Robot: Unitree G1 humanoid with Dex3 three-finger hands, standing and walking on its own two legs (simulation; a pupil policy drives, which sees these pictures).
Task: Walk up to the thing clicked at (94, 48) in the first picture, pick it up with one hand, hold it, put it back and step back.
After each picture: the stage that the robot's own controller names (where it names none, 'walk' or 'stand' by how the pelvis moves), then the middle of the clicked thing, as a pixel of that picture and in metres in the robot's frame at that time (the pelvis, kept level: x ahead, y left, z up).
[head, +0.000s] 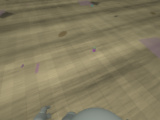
stand; (94, 49) +1.47 -0.10 -0.72
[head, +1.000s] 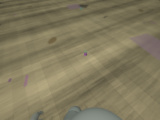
walk; (85, 53) +1.33 +0.19 -0.71
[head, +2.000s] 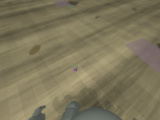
walk; (75, 68) +0.83 +0.28 -0.71
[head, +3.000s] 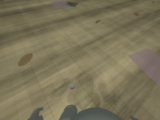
walk; (72, 86) +0.49 +0.20 -0.70
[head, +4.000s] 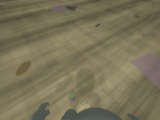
stand; (72, 97) +0.36 +0.19 -0.71
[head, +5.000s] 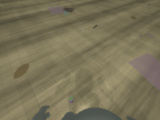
stand; (71, 99) +0.34 +0.19 -0.72
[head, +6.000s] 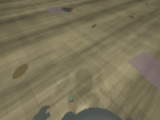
stand; (70, 99) +0.35 +0.20 -0.72
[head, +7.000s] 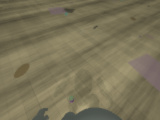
stand; (71, 99) +0.35 +0.19 -0.72
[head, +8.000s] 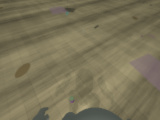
stand; (71, 99) +0.34 +0.19 -0.73
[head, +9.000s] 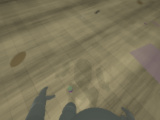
go down; (70, 89) +0.37 +0.19 -0.69
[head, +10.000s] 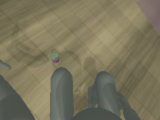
go down; (54, 58) +0.42 +0.26 -0.28
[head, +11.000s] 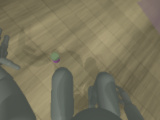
close in; (55, 58) +0.42 +0.26 -0.28
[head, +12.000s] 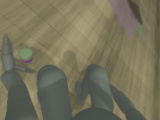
close in; (26, 56) +0.39 +0.30 -0.21
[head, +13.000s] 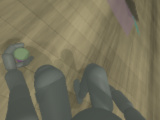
close; (22, 56) +0.38 +0.30 -0.21
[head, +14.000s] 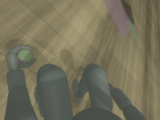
lift; (25, 57) +0.37 +0.29 -0.22
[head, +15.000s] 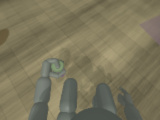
lift; (58, 69) +0.32 +0.21 -0.01
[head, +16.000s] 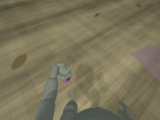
hold; (65, 74) +0.32 +0.17 +0.00
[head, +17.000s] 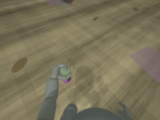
hold; (65, 74) +0.32 +0.17 -0.01
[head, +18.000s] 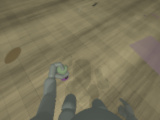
crouch; (63, 73) +0.34 +0.19 -0.05
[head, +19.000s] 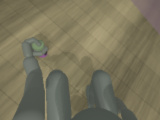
lower; (40, 49) +0.45 +0.29 -0.11
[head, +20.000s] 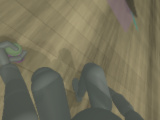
lower; (16, 53) +0.40 +0.31 -0.22
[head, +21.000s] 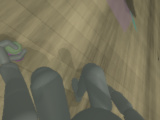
lower; (15, 52) +0.40 +0.32 -0.22
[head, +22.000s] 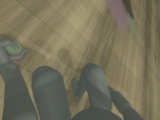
lower; (16, 51) +0.40 +0.32 -0.22
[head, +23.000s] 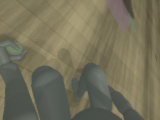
lower; (16, 52) +0.40 +0.32 -0.22
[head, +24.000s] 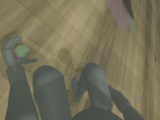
open; (22, 54) +0.39 +0.29 -0.22
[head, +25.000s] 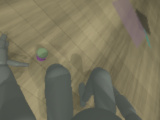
stand; (41, 55) +0.40 +0.27 -0.24
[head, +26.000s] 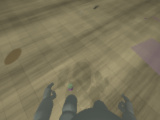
stand; (70, 87) +0.38 +0.18 -0.60
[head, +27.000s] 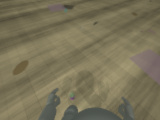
stand; (72, 96) +0.37 +0.18 -0.66
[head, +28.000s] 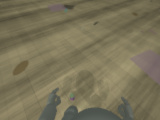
stand; (72, 96) +0.36 +0.19 -0.67
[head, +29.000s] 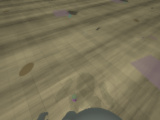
stand; (74, 98) +0.39 +0.17 -0.72
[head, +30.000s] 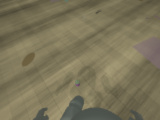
walk; (77, 83) +0.48 +0.19 -0.70
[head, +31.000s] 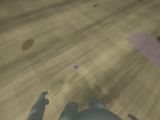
walk; (76, 65) +0.75 +0.16 -0.70
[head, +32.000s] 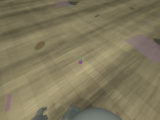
stand; (80, 61) +1.03 +0.21 -0.70
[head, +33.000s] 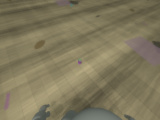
stand; (79, 61) +1.03 +0.18 -0.72
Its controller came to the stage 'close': yes
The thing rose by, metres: 0.70
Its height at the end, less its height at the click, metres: +0.00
